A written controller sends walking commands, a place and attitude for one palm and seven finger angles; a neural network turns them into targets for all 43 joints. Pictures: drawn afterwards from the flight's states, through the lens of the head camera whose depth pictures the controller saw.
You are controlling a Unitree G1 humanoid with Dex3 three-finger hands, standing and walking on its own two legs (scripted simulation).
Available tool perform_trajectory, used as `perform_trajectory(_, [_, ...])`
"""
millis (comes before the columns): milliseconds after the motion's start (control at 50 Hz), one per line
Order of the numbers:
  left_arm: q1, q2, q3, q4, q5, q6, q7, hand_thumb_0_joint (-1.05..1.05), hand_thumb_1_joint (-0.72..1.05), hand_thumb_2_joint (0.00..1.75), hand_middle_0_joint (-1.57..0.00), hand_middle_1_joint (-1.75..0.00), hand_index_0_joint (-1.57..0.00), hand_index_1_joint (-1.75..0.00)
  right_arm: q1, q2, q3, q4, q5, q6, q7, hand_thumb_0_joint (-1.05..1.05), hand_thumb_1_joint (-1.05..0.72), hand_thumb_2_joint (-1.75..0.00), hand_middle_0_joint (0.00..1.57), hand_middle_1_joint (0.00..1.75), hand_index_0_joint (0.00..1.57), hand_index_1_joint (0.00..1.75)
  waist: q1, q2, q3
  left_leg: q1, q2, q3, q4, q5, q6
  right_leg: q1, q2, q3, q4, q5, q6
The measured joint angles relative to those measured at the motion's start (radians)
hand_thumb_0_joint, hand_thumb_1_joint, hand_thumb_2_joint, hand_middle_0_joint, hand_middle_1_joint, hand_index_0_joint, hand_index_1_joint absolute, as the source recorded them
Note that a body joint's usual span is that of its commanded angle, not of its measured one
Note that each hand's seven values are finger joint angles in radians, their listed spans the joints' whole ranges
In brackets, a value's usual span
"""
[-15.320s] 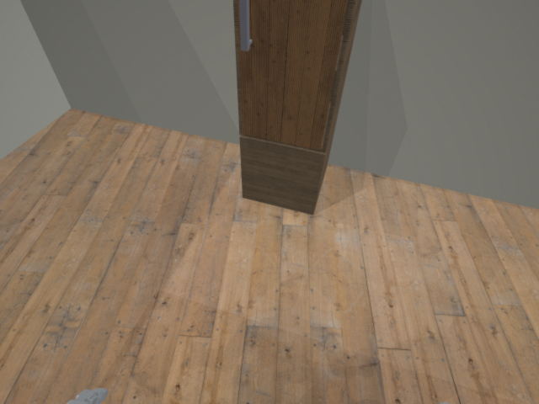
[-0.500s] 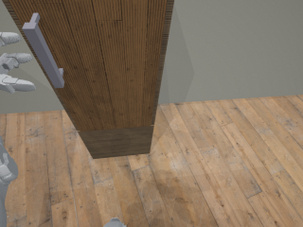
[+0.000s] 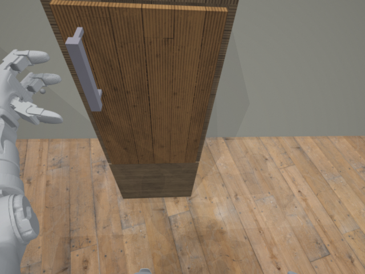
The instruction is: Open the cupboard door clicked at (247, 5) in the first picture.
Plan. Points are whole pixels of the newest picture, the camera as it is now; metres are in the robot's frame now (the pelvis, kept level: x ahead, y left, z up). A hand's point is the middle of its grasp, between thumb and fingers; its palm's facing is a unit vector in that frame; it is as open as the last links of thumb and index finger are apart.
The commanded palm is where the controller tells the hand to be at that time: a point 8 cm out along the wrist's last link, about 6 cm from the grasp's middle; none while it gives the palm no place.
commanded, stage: move the hooked fingers beside the handle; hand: left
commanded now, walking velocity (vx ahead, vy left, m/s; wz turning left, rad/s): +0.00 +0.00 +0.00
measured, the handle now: (88, 72) +0.51 +0.22 +0.15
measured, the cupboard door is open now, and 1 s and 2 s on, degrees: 0 0 0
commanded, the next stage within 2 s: slide the fingers in behind the handle in 0.74 s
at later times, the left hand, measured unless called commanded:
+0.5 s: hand (52, 87) +0.46 +0.28 +0.15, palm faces +0.05 -1.00 +0.03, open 13.9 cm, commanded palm +0.43 +0.33 +0.15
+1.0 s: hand (54, 89) +0.45 +0.27 +0.15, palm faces +0.06 -1.00 +0.00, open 14.0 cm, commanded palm +0.43 +0.31 +0.14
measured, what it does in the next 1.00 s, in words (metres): stands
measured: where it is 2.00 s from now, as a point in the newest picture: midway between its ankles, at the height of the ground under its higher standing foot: outside the picture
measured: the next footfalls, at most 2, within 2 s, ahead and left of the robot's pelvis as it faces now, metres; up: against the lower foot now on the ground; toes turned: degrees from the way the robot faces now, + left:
none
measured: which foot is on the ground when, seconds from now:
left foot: down 0.00-1.00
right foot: down 0.00-1.00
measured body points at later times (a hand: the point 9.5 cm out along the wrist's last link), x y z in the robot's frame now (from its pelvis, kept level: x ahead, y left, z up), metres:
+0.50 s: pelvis -0.02 -0.01 +0.00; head +0.06 +0.01 +0.44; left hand +0.45 +0.33 +0.15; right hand -0.03 -0.29 -0.10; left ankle +0.03 +0.10 -0.71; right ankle -0.06 -0.13 -0.71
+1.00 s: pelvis -0.01 -0.01 +0.00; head +0.06 +0.01 +0.44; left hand +0.44 +0.33 +0.15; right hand +0.05 -0.28 -0.11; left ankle +0.03 +0.10 -0.71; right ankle -0.06 -0.13 -0.71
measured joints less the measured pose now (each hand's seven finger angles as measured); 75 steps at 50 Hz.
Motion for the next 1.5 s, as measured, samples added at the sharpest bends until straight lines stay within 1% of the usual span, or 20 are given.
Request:
perform_trajectory(60, [-0.037, -0.004, -0.028, 0.043, 0.006, 0.026, 0.007, -0.01, -0.50, 0.30, -0.30, -1.20, -0.30, -1.20, -0.014, 0.002, 0.009, -0.003, 0.002, -0.006, -0.004, 0.01, -0.91, -0.90, 0.21, 0.30, 0.20, 0.30, 0.000, 0.001, -0.002, 0.002, -0.005, -0.005, -0.002, 0.007, 0.001, 0.002, -0.004, -0.006, 0.004, 0.001, 0.001])
perform_trajectory(100, [-0.066, 0.005, -0.034, 0.091, 0.018, 0.043, 0.016, -0.01, -0.50, 0.30, -0.30, -1.20, -0.30, -1.20, -0.023, 0.002, 0.017, -0.007, 0.002, -0.009, -0.007, 0.01, -0.91, -0.90, 0.21, 0.30, 0.20, 0.30, -0.004, 0.001, 0.002, -0.001, -0.006, -0.007, -0.003, 0.013, 0.000, -0.004, -0.005, -0.008, 0.010, 0.002, 0.000])
perform_trajectory(140, [-0.083, 0.015, -0.040, 0.121, 0.034, 0.046, 0.032, -0.01, -0.50, 0.30, -0.31, -1.20, -0.30, -1.20, -0.025, 0.002, 0.021, -0.013, 0.001, -0.012, -0.009, 0.01, -0.91, -0.90, 0.21, 0.30, 0.20, 0.30, -0.010, 0.001, 0.008, -0.008, -0.007, -0.007, -0.004, 0.020, -0.001, -0.013, -0.005, -0.009, 0.015, 0.005, 0.000])
perform_trajectory(180, [-0.097, 0.023, -0.041, 0.139, 0.048, 0.031, 0.047, -0.01, -0.50, 0.30, -0.31, -1.20, -0.30, -1.20, -0.022, 0.001, 0.023, -0.014, -0.002, -0.017, -0.011, 0.01, -0.91, -0.90, 0.21, 0.30, 0.20, 0.30, -0.014, 0.002, 0.018, -0.017, -0.006, -0.009, -0.003, 0.025, -0.002, -0.025, -0.004, -0.010, 0.022, 0.008, -0.001])
perform_trajectory(260, [-0.134, 0.046, -0.020, 0.175, 0.059, -0.018, 0.057, -0.01, -0.50, 0.30, -0.31, -1.20, -0.30, -1.20, -0.011, -0.003, 0.028, 0.007, -0.006, -0.021, -0.016, 0.01, -0.91, -0.90, 0.21, 0.30, 0.20, 0.30, -0.028, -0.002, 0.035, -0.040, -0.001, -0.012, 0.005, 0.033, -0.006, -0.050, 0.001, -0.013, 0.034, 0.012, -0.004])
perform_trajectory(360, [-0.167, 0.081, -0.011, 0.194, 0.063, -0.045, 0.037, -0.01, -0.50, 0.30, -0.30, -1.20, -0.30, -1.20, 0.034, -0.009, 0.021, 0.042, -0.006, -0.016, -0.023, 0.01, -0.91, -0.90, 0.21, 0.30, 0.20, 0.30, -0.047, -0.005, 0.032, -0.059, 0.007, -0.014, 0.009, 0.034, -0.010, -0.070, 0.009, -0.013, 0.037, 0.016, -0.009])
perform_trajectory(480, [-0.171, 0.133, 0.010, 0.259, 0.065, -0.003, 0.003, -0.01, -0.50, 0.30, -0.30, -1.20, -0.30, -1.20, 0.087, -0.025, 0.012, 0.053, -0.002, 0.001, -0.029, 0.01, -0.91, -0.90, 0.21, 0.30, 0.20, 0.30, -0.069, 0.000, 0.019, -0.064, 0.016, -0.003, 0.005, 0.030, -0.010, -0.079, 0.016, 0.000, 0.032, 0.018, -0.009])
perform_trajectory(540, [-0.138, 0.139, 0.032, 0.239, 0.072, -0.012, 0.005, -0.01, -0.50, 0.30, -0.31, -1.20, -0.30, -1.20, 0.106, -0.030, 0.005, 0.045, -0.004, 0.008, -0.028, 0.01, -0.91, -0.90, 0.21, 0.30, 0.20, 0.30, -0.071, 0.003, 0.018, -0.066, 0.020, 0.005, 0.005, 0.027, -0.010, -0.085, 0.018, 0.008, 0.032, 0.019, -0.009])
perform_trajectory(660, [-0.105, 0.120, 0.058, 0.184, 0.053, -0.054, 0.004, -0.01, -0.50, 0.30, -0.30, -1.20, -0.30, -1.20, 0.109, -0.019, 0.000, 0.049, -0.004, 0.019, -0.021, 0.01, -0.91, -0.90, 0.21, 0.30, 0.20, 0.30, -0.064, -0.003, 0.017, -0.062, 0.023, 0.008, 0.009, 0.018, -0.010, -0.079, 0.020, 0.011, 0.031, 0.014, -0.009])
perform_trajectory(780, [-0.071, 0.083, 0.023, 0.147, 0.040, -0.023, -0.008, -0.01, -0.50, 0.30, -0.30, -1.20, -0.30, -1.20, 0.086, -0.012, -0.001, 0.036, -0.001, 0.018, -0.016, 0.01, -0.91, -0.90, 0.21, 0.30, 0.20, 0.30, -0.048, 0.007, -0.001, -0.047, 0.017, 0.006, 0.009, 0.009, -0.008, -0.059, 0.016, 0.009, 0.023, 0.007, -0.007])
perform_trajectory(860, [-0.076, 0.070, 0.021, 0.168, 0.039, 0.003, 0.004, -0.01, -0.50, 0.30, -0.31, -1.20, -0.30, -1.20, 0.051, -0.006, 0.007, 0.019, 0.000, 0.012, -0.016, 0.01, -0.91, -0.90, 0.21, 0.30, 0.20, 0.30, -0.040, 0.006, 0.002, -0.039, 0.012, 0.005, 0.008, 0.008, -0.006, -0.051, 0.011, 0.008, 0.025, 0.003, -0.006])
perform_trajectory(940, [-0.078, 0.051, 0.005, 0.139, 0.051, -0.019, 0.032, -0.01, -0.50, 0.30, -0.30, -1.20, -0.30, -1.20, 0.023, -0.001, 0.008, 0.005, -0.004, 0.000, -0.013, 0.01, -0.91, -0.90, 0.21, 0.30, 0.20, 0.30, -0.031, 0.004, 0.008, -0.043, 0.009, 0.000, 0.013, 0.007, -0.007, -0.053, 0.009, 0.002, 0.030, -0.001, -0.006])
perform_trajectory(1000, [-0.082, 0.029, -0.018, 0.111, 0.040, -0.040, 0.040, -0.01, -0.50, 0.30, -0.30, -1.20, -0.30, -1.20, 0.010, 0.000, 0.008, 0.005, -0.006, -0.005, -0.011, 0.01, -0.91, -0.90, 0.21, 0.30, 0.20, 0.30, -0.023, 0.003, 0.011, -0.043, 0.006, -0.005, 0.017, 0.005, -0.008, -0.050, 0.007, -0.003, 0.033, -0.004, -0.007])
perform_trajectory(1040, [-0.093, 0.016, -0.032, 0.112, 0.030, -0.035, 0.037, -0.01, -0.50, 0.30, -0.30, -1.20, -0.30, -1.20, 0.004, 0.001, 0.010, 0.010, -0.004, -0.004, -0.011, 0.01, -0.91, -0.90, 0.21, 0.30, 0.20, 0.30, -0.019, 0.001, 0.010, -0.041, 0.004, -0.007, 0.017, 0.004, -0.008, -0.047, 0.006, -0.006, 0.033, -0.006, -0.007])
perform_trajectory(1100, [-0.114, 0.008, -0.048, 0.136, 0.032, -0.003, 0.037, -0.01, -0.50, 0.30, -0.30, -1.20, -0.30, -1.20, -0.001, 0.000, 0.013, 0.012, -0.002, -0.004, -0.012, 0.01, -0.91, -0.90, 0.21, 0.30, 0.20, 0.30, -0.022, -0.001, 0.008, -0.040, 0.002, -0.010, 0.016, 0.004, -0.008, -0.045, 0.004, -0.009, 0.033, -0.008, -0.008])
perform_trajectory(1160, [-0.121, 0.006, -0.054, 0.146, 0.047, 0.017, 0.055, -0.01, -0.50, 0.30, -0.30, -1.20, -0.30, -1.20, 0.000, -0.001, 0.014, 0.008, -0.004, -0.005, -0.012, 0.01, -0.91, -0.90, 0.21, 0.30, 0.20, 0.30, -0.028, 0.001, 0.012, -0.042, 0.002, -0.010, 0.014, 0.005, -0.009, -0.049, 0.004, -0.008, 0.033, -0.008, -0.008])
perform_trajectory(1200, [-0.116, 0.001, -0.048, 0.135, 0.055, 0.014, 0.073, -0.01, -0.50, 0.30, -0.30, -1.20, -0.30, -1.20, 0.004, -0.001, 0.012, 0.006, -0.007, -0.006, -0.011, 0.01, -0.91, -0.90, 0.21, 0.30, 0.20, 0.30, -0.032, 0.001, 0.016, -0.042, 0.003, -0.007, 0.013, 0.005, -0.010, -0.051, 0.004, -0.005, 0.034, -0.008, -0.009])
perform_trajectory(1260, [-0.095, -0.009, -0.036, 0.109, 0.051, -0.006, 0.097, -0.01, -0.50, 0.30, -0.31, -1.20, -0.31, -1.20, 0.018, 0.000, 0.007, 0.010, -0.010, -0.005, -0.007, 0.01, -0.91, -0.90, 0.21, 0.30, 0.20, 0.30, -0.034, 0.002, 0.018, -0.040, 0.006, -0.002, 0.011, 0.003, -0.011, -0.052, 0.007, 0.000, 0.034, -0.008, -0.010])
perform_trajectory(1340, [-0.080, -0.023, -0.035, 0.090, 0.047, -0.021, 0.105, -0.01, -0.50, 0.30, -0.30, -1.20, -0.31, -1.21, 0.037, 0.001, 0.004, 0.030, -0.010, 0.002, -0.003, 0.01, -0.91, -0.90, 0.21, 0.30, 0.20, 0.30, -0.034, 0.002, 0.017, -0.033, 0.009, -0.002, 0.012, -0.001, -0.014, -0.045, 0.009, 0.001, 0.034, -0.011, -0.012])
perform_trajectory(1500, [-0.069, -0.027, -0.038, 0.093, 0.038, 0.003, 0.107, -0.01, -0.50, 0.30, -0.30, -1.20, -0.31, -1.21, 0.058, 0.001, 0.000, 0.043, -0.005, 0.012, -0.003, 0.01, -0.91, -0.90, 0.21, 0.30, 0.20, 0.30, -0.038, 0.009, 0.008, -0.014, 0.012, 0.000, 0.004, -0.003, -0.016, -0.028, 0.012, 0.004, 0.027, -0.011, -0.016])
